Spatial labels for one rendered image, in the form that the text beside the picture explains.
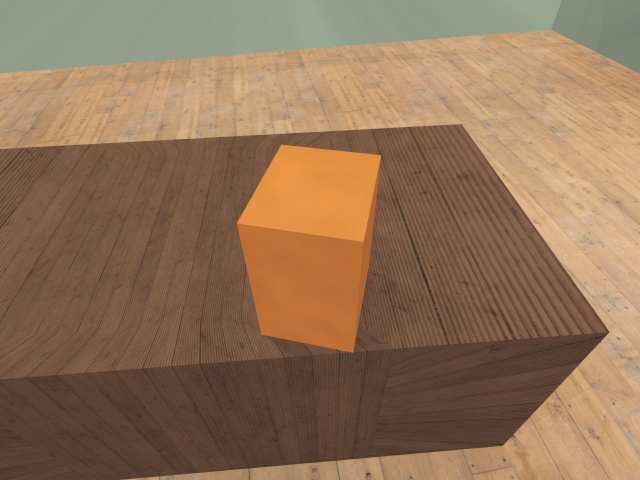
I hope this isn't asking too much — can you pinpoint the carton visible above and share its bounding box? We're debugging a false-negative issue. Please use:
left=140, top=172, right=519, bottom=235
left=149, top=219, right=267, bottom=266
left=237, top=145, right=381, bottom=353

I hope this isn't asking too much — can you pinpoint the pedestal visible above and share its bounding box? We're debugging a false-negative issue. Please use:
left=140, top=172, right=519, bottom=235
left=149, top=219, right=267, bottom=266
left=0, top=124, right=609, bottom=480

